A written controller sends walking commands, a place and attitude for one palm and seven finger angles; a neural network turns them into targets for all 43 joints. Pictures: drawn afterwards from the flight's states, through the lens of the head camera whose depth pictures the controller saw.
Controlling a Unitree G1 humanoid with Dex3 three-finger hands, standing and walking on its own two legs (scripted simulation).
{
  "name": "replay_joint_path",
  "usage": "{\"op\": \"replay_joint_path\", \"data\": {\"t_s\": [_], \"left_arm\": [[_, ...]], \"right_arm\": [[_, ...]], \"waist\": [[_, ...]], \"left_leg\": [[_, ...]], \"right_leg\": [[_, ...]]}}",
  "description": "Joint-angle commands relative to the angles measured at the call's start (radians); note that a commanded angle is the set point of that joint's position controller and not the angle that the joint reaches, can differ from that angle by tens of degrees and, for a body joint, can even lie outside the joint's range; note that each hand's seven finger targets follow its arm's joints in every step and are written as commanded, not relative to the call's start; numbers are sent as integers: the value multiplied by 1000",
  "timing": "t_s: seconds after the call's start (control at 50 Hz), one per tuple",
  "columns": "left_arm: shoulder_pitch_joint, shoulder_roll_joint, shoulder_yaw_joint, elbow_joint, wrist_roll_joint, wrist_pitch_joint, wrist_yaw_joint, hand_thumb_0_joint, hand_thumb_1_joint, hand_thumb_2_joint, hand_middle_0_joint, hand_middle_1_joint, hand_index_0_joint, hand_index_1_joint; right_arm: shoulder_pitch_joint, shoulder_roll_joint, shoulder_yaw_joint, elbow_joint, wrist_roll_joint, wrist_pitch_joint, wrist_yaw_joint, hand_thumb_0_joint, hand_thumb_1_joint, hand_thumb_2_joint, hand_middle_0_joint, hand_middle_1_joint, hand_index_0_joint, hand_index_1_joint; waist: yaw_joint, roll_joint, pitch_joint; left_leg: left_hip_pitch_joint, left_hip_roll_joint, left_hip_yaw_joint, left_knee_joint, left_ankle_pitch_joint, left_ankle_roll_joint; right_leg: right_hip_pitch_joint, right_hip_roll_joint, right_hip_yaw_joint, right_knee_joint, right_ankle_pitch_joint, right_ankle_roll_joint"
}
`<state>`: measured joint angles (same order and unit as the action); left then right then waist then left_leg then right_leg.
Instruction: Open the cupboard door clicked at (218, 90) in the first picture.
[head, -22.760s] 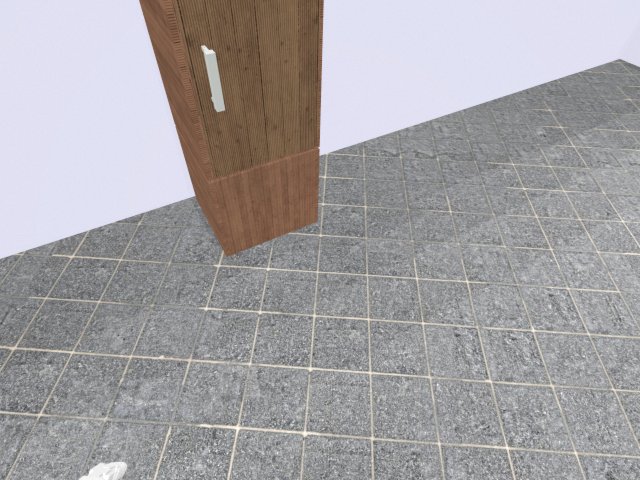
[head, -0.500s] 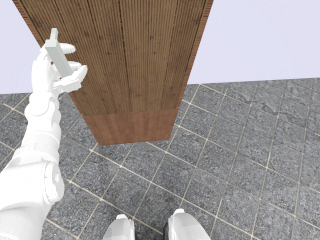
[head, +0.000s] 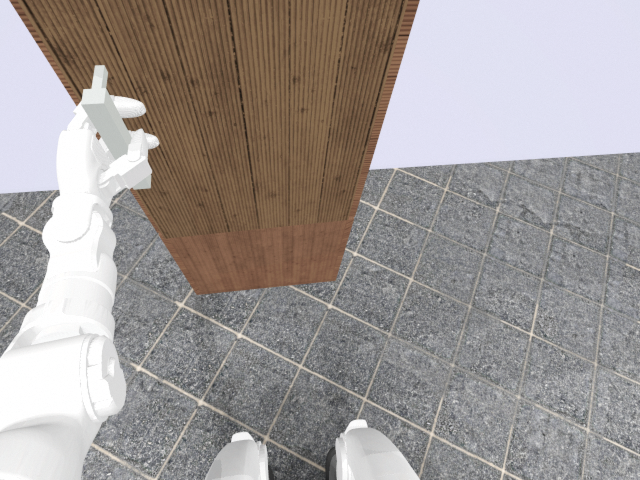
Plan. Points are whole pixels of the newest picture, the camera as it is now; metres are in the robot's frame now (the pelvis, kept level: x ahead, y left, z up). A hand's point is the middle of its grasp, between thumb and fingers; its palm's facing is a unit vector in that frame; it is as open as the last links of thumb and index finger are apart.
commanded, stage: pull the door open along its arc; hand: left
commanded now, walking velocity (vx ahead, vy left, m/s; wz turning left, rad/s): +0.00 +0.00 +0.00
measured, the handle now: (122, 132) +0.54 +0.22 +0.06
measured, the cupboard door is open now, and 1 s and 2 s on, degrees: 1 43 42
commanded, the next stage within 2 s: open thumb and fingers to let go in 0.80 s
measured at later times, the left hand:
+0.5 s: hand (200, 278) +0.33 +0.11 +0.07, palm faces +0.28 -0.96 +0.08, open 6.3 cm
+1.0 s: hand (265, 315) +0.29 +0.04 +0.07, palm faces +0.47 -0.88 -0.05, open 6.3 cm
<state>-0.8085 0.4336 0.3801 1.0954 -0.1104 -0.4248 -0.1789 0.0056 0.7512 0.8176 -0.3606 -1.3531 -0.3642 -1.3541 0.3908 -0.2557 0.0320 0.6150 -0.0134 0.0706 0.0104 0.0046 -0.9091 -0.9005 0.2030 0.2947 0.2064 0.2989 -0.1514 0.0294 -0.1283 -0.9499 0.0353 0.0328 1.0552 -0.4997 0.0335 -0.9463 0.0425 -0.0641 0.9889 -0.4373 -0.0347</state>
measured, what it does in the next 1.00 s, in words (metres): shifts its weight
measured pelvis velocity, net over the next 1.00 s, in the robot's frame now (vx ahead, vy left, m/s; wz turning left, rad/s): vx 0.01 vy -0.06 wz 0.10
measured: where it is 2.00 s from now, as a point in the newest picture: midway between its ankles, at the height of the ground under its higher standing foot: outside the picture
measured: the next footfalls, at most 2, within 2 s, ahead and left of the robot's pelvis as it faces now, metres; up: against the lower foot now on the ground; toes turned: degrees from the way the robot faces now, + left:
none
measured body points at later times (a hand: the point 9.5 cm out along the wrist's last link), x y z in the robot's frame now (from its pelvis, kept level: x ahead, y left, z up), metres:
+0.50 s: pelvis +0.02 -0.01 +0.02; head +0.08 -0.01 +0.46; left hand +0.31 +0.16 +0.07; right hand +0.18 -0.23 -0.08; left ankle -0.01 +0.09 -0.67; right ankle +0.01 -0.10 -0.67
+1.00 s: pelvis +0.01 -0.06 +0.01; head +0.06 -0.09 +0.46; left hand +0.26 +0.09 +0.07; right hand +0.19 -0.27 -0.10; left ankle -0.01 +0.09 -0.67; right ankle +0.01 -0.10 -0.67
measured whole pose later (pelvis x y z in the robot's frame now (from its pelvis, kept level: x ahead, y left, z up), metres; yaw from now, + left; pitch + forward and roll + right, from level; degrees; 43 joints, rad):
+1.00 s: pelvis +0.01 -0.06 +0.01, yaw +5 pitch +13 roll +2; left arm 0.16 -0.10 -0.19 0.09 0.09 -0.26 0.57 0.02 0.66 0.77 -0.32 -1.31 -0.34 -1.33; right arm 0.21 -0.20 0.00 0.58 -0.08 -0.01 0.00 0.01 -0.91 -0.90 0.20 0.29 0.21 0.30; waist -0.01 0.03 -0.15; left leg -0.69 0.01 -0.04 0.94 -0.47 -0.05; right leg -0.71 0.02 -0.13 0.97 -0.49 -0.12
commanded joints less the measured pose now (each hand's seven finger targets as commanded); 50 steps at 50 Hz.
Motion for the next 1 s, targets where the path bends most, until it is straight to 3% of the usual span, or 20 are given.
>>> {"op": "replay_joint_path", "data": {"t_s": [0.0,0.04,0.1,0.14,0.22,0.24,0.28,0.32,0.44,0.46,0.52,0.56,0.66,0.7,0.72,0.82,0.86,0.88,0.94,0.98], "left_arm": [[-213,181,4,-286,-36,-68,-27,0,900,900,-400,-1350,-400,-1350],[-125,167,6,-354,-46,-67,-25,0,900,900,-400,-1350,-400,-1350],[41,89,-37,-444,-68,-52,-22,0,900,900,-400,-1350,-400,-1350],[160,46,-62,-537,-82,-52,-17,0,900,900,-400,-1350,-400,-1350],[411,-40,-120,-729,-107,-41,0,0,900,900,-400,-1350,-400,-1350],[436,-92,-18,-837,-170,-38,137,0,900,900,-400,-1350,-400,-1350],[582,-231,-145,-897,-133,-13,255,0,900,900,-400,-1350,-400,-1350],[691,-218,-135,-947,-89,-6,345,0,900,900,-400,-1350,-400,-1350],[892,-324,-251,-1171,57,11,567,0,900,900,-400,-1350,-400,-1350],[929,-371,-293,-1173,76,27,595,0,900,900,-400,-1350,-400,-1350],[943,-398,-334,-1212,127,61,687,0,900,900,-400,-1350,-400,-1350],[959,-447,-386,-1226,172,86,736,0,900,900,-400,-1350,-400,-1350],[1022,-522,-495,-1261,231,129,751,0,900,900,-400,-1350,-400,-1350],[1056,-551,-535,-1281,229,137,739,0,900,900,-400,-1350,-400,-1350],[1042,-576,-567,-1273,223,144,733,0,900,900,-400,-1350,-400,-1350],[972,-644,-653,-1277,218,139,732,0,900,900,-400,-1350,-400,-1350],[904,-611,-628,-1255,224,128,740,0,900,900,-400,-1350,-400,-1350],[803,-575,-598,-1233,226,119,748,0,900,900,-400,-1350,-400,-1350],[782,-558,-576,-1190,228,95,746,0,690,810,-385,-1327,-385,-1327],[797,-555,-567,-1169,217,88,735,0,550,750,-375,-1313,-375,-1313]], "right_arm": [[130,-169,-70,-92,10,-16,-2,0,-900,-900,200,300,200,300],[119,-163,-75,-108,15,-16,1,0,-900,-900,200,300,200,300],[89,-153,-78,-135,24,-19,8,0,-900,-900,200,300,200,300],[66,-146,-80,-153,29,-27,14,0,-900,-900,200,300,200,300],[21,-137,-86,-192,35,-45,24,0,-900,-900,200,300,200,300],[-24,-100,-87,-202,29,-59,28,0,-900,-900,200,300,200,300],[-50,-93,-81,-203,23,-75,43,0,-900,-900,200,300,200,300],[-67,-98,-84,-206,8,-77,49,0,-900,-900,200,300,200,300],[-151,-50,-75,-242,-23,-62,52,0,-900,-900,200,300,200,300],[-164,-41,-72,-245,-25,-59,51,0,-900,-900,200,300,200,300],[-189,-27,-65,-250,-37,-50,37,0,-900,-900,200,300,200,300],[-212,-9,-57,-249,-45,-49,29,0,-900,-900,200,300,200,300],[-229,8,-50,-249,-57,-59,8,0,-900,-900,200,300,200,300],[-238,10,-47,-252,-57,-64,4,0,-900,-900,200,300,200,300],[-243,9,-45,-253,-54,-70,1,0,-900,-900,200,300,200,300],[-260,8,-42,-240,-56,-109,-1,0,-900,-900,200,300,200,300],[-251,3,-45,-219,-61,-124,-5,0,-900,-900,200,300,200,300],[-253,-1,-45,-199,-62,-126,-11,0,-900,-900,200,300,200,300],[-255,0,-53,-182,-63,-137,-19,0,-900,-900,200,300,200,300],[-249,-1,-57,-179,-60,-141,-20,0,-900,-900,200,300,200,300]], "waist": [[45,63,-499],[68,67,-525],[85,20,-464],[104,52,-451],[132,5,-413],[213,28,-425],[178,26,-341],[186,-61,-318],[215,-26,-324],[209,-32,-294],[201,-79,-274],[196,-61,-257],[177,-66,-251],[170,-69,-243],[150,-96,-226],[124,-109,-196],[115,-128,-201],[104,-124,-188],[116,-142,-223],[125,-161,-256]], "left_leg": [[316,-25,-51,-125,493,-6],[335,-26,-46,-133,535,-7],[322,-25,-33,-159,531,-4],[350,-24,-27,-174,575,-5],[364,-23,-21,-195,603,-5],[360,-24,-12,-209,611,-22],[391,-17,-22,-211,623,-36],[354,-18,-24,-207,587,-34],[349,-32,-20,-203,535,-37],[348,-34,-18,-203,510,-37],[327,-43,-29,-200,440,-35],[328,-47,-29,-198,413,-37],[346,-52,-31,-193,387,-36],[348,-54,-32,-193,371,-36],[343,-53,-38,-191,350,-34],[322,-57,-55,-172,284,-34],[288,-59,-61,-153,259,-38],[261,-61,-65,-140,234,-39],[222,-66,-66,-128,198,-39],[210,-68,-66,-128,203,-40]], "right_leg": [[365,12,49,-99,471,11],[404,10,50,-99,516,9],[433,9,46,-118,529,12],[446,5,45,-124,552,9],[489,-1,38,-129,576,8],[497,-2,22,-136,563,9],[439,-4,0,-136,518,12],[464,-6,1,-126,521,8],[527,-25,27,-103,549,-4],[515,-26,25,-112,534,-2],[533,-29,44,-132,511,-1],[517,-32,45,-135,488,-1],[532,-46,59,-163,531,7],[547,-55,69,-177,556,15],[540,-59,76,-193,552,20],[510,-88,110,-220,525,41],[507,-107,144,-225,525,53],[487,-115,166,-230,484,56],[512,-136,216,-251,407,63],[553,-147,234,-253,456,70]]}}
